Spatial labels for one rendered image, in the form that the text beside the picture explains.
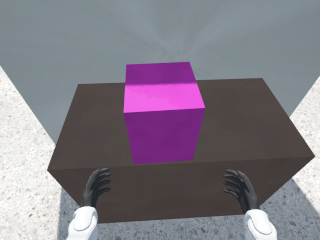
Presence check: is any robot left hand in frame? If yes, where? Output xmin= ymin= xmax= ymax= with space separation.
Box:
xmin=79 ymin=167 xmax=111 ymax=208

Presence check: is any left robot forearm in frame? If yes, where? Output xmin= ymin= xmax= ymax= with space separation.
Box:
xmin=66 ymin=206 xmax=99 ymax=240

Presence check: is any right robot forearm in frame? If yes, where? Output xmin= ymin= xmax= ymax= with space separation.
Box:
xmin=243 ymin=209 xmax=277 ymax=240

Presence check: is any robot right hand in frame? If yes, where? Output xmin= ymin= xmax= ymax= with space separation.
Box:
xmin=223 ymin=169 xmax=261 ymax=214

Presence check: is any pedestal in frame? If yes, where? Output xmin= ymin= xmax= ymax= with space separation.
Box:
xmin=47 ymin=78 xmax=316 ymax=224

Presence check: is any carton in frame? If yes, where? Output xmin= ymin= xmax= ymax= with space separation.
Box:
xmin=123 ymin=62 xmax=205 ymax=165

